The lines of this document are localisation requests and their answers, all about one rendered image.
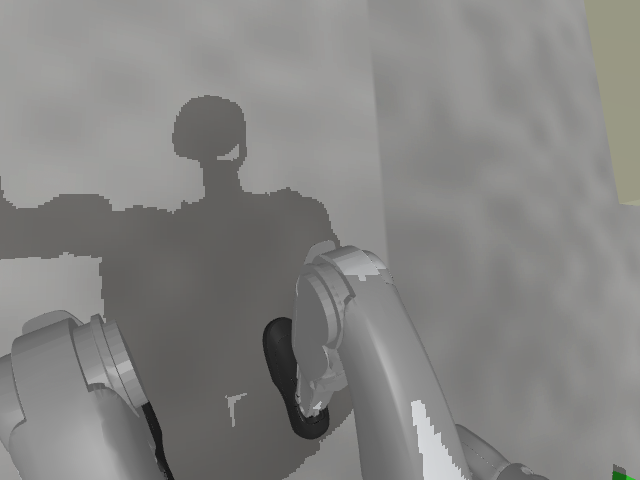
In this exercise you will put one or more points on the right robot hand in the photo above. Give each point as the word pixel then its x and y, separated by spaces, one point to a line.
pixel 484 461

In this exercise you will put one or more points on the right robot arm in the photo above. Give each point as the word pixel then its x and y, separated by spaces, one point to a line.
pixel 518 471

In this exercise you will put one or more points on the left robot foot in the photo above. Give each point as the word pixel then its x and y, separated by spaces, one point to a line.
pixel 157 436

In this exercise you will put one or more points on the right robot foot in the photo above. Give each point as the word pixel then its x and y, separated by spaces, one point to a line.
pixel 282 365

